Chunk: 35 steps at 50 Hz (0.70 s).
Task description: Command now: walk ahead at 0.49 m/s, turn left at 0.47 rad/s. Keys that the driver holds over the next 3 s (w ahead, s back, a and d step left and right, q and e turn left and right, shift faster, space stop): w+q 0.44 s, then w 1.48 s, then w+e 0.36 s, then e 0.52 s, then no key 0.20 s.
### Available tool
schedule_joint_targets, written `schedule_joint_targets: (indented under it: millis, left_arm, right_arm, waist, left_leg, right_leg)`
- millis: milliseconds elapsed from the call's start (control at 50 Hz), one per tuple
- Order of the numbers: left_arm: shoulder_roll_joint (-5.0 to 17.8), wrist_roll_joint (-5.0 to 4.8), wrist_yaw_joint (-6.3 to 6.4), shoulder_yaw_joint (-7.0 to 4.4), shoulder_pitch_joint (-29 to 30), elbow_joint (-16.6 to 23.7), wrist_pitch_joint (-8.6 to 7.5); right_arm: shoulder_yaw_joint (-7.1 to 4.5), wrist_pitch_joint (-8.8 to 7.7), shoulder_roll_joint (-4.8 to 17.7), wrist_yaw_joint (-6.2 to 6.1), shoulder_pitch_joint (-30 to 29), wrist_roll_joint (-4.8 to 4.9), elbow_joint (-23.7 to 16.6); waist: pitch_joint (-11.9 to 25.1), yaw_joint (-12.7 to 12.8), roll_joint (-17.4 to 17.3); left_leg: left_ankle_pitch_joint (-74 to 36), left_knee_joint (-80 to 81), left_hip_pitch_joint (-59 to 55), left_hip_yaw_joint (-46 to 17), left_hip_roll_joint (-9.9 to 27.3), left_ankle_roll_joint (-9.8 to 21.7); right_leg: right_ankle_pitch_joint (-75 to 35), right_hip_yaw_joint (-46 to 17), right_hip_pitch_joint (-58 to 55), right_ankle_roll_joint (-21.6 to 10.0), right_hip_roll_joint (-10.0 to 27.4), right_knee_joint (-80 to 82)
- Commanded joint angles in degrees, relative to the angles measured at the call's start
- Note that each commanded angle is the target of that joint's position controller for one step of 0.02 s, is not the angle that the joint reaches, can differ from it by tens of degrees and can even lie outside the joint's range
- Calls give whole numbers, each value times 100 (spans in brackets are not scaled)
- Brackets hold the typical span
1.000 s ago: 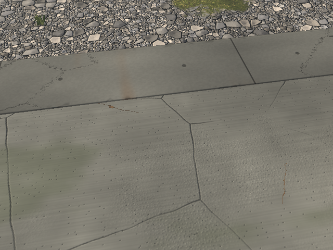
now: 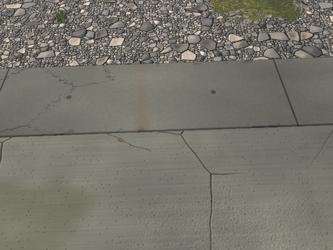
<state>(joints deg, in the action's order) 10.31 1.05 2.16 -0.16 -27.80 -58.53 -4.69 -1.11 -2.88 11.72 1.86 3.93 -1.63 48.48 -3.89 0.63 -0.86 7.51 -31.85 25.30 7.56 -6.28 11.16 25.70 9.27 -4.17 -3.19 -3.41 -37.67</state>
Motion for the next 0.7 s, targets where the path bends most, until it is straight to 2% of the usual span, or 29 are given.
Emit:
schedule_joint_targets:
  millis: [20,40,60,80,100,140,200,260,300,420,460,480,500,520,540,560,580,600,620,640,660,700]
  left_arm:
    - [607,-31,-112,-167,119,900,-90]
    - [927,57,-155,-186,608,1004,-168]
    - [1046,21,-206,-217,935,1112,-230]
    - [1007,37,-200,-228,1029,1111,-223]
    - [938,113,-196,-215,992,1123,-118]
    - [729,193,-222,-171,940,1173,107]
    - [714,182,-245,-166,1561,1477,223]
    - [791,154,-272,-185,2342,1767,268]
    - [811,143,-296,-178,2681,1895,281]
    - [819,82,-369,-77,3696,2348,183]
    - [893,48,-363,-76,3521,2375,122]
    - [955,35,-339,-101,3134,2272,94]
    - [1099,30,-288,-168,2547,2078,62]
    - [1247,35,-222,-242,1698,1831,-1]
    - [1518,143,-124,-326,792,1694,-67]
    - [2042,281,-89,-469,336,1636,-32]
    - [1806,116,-165,-496,448,1544,55]
    - [1322,48,-201,-409,1011,1622,62]
    - [988,46,-240,-334,1342,1636,37]
    - [893,70,-246,-299,1386,1565,8]
    - [854,50,-240,-275,1298,1442,-26]
    - [845,3,-282,-270,1024,1238,-130]
  right_arm:
    - [-500,83,1569,-99,2178,34,379]
    - [-498,101,1344,-97,1703,181,318]
    - [-434,104,1051,-104,1371,163,237]
    - [-377,69,820,-104,1178,115,230]
    - [-341,13,752,-130,1136,123,207]
    - [-323,-111,823,-138,1245,145,257]
    - [-366,-152,1038,-152,1586,170,318]
    - [-359,-102,1005,-160,2125,179,383]
    - [-364,-77,1029,-184,2395,173,395]
    - [-376,-43,1096,-277,2835,59,368]
    - [-398,-54,1169,-325,2641,47,303]
    - [-396,-71,1194,-335,2413,57,252]
    - [-395,-106,1231,-314,2295,60,235]
    - [-387,-157,1250,-259,2197,95,248]
    - [-331,-224,1054,-199,2193,141,149]
    - [-215,-218,447,-202,2983,335,110]
    - [-270,-177,937,-242,3144,154,216]
    - [-292,-133,1003,-226,2634,51,224]
    - [-261,-131,931,-180,2116,1,105]
    - [-257,-107,859,-135,1888,-7,28]
    - [-247,-56,817,-85,1841,-55,-18]
    - [-210,17,681,-31,1882,-86,-3]
  waist:
    - [1801,-584,-1062]
    - [1042,-550,-199]
    - [368,-384,139]
    - [0,-105,567]
    - [-52,71,675]
    - [20,211,483]
    - [-19,61,133]
    - [11,-301,-116]
    - [115,-471,-208]
    - [55,-770,-402]
    - [99,-592,-480]
    - [186,-377,-505]
    - [444,-144,-486]
    - [862,273,-286]
    - [1531,620,-14]
    - [2343,347,1353]
    - [2241,213,1254]
    - [1158,58,561]
    - [638,50,132]
    - [399,-32,225]
    - [316,-128,442]
    - [400,-207,603]
  left_leg:
    - [75,987,-4418,-5117,2518,1794]
    - [1282,1687,-3709,-4763,2372,1583]
    - [1420,2029,-2781,-4247,2241,1339]
    - [766,2156,-2056,-3817,2010,1065]
    - [133,2160,-1567,-3412,1750,901]
    - [-742,2161,-1083,-2831,1426,748]
    - [-1166,2208,-961,-2462,1105,491]
    - [-1535,2070,-1530,-2537,1018,105]
    - [-1725,1909,-2014,-2628,1017,-14]
    - [-2542,1401,-2982,-3000,1157,123]
    - [-2796,1240,-2936,-3052,1254,38]
    - [-3169,1074,-2682,-2952,1234,-94]
    - [-3859,603,-2525,-2876,1160,-221]
    - [-4028,-324,-2335,-2631,931,-348]
    - [-2681,-1595,-1562,-2454,696,-429]
    - [1297,-3496,79,-1702,-163,-674]
    - [2174,-4166,705,-1593,-55,-626]
    - [1574,-4269,907,-1598,245,-644]
    - [1202,-3998,869,-1535,406,-660]
    - [1091,-3737,793,-1486,543,-671]
    - [1073,-3521,651,-1441,631,-703]
    - [1038,-3323,519,-1338,623,-740]
  right_leg:
    - [549,-1014,4188,146,-183,-5325]
    - [-207,-1451,4728,-14,260,-4836]
    - [-631,-1363,4618,-23,457,-4360]
    - [-805,-1324,4297,24,650,-3880]
    - [-806,-1336,3929,140,768,-3539]
    - [-830,-1212,3526,327,872,-2993]
    - [-1536,-1003,3754,520,929,-2171]
    - [-2301,-950,4271,594,860,-1420]
    - [-2539,-977,4509,594,778,-1116]
    - [-2254,-956,4661,485,403,-32]
    - [-2199,-996,4021,343,319,473]
    - [-2096,-959,3268,225,228,753]
    - [-1943,-890,2378,95,67,877]
    - [-2204,-883,1302,-74,114,1221]
    - [-1544,-1725,-79,-323,982,1198]
    - [-1399,-4272,-1665,-1070,2662,1309]
    - [-706,-5537,-1226,-1327,2798,1919]
    - [-303,-4719,-245,-1219,2510,2150]
    - [-686,-3908,457,-1071,2196,2294]
    - [-1260,-3330,843,-915,1921,2421]
    - [-1728,-2907,1116,-821,1699,2517]
    - [-2576,-2493,1203,-818,1561,2578]
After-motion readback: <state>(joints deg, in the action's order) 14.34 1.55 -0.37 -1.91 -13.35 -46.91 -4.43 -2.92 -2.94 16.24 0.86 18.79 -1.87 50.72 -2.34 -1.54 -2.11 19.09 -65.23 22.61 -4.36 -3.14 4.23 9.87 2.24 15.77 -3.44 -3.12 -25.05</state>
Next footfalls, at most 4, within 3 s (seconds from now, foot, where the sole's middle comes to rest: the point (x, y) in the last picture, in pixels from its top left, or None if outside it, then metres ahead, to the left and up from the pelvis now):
0.54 right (196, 237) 0.50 -0.07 -0.75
1.06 left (128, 197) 0.66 0.21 -0.75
1.62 right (145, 131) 1.01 0.16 -0.75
2.18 left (96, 100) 1.21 0.43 -0.75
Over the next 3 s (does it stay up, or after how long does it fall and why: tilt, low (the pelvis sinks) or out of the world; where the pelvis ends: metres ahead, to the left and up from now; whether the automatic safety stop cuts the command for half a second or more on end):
stays up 1.24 0.32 0.03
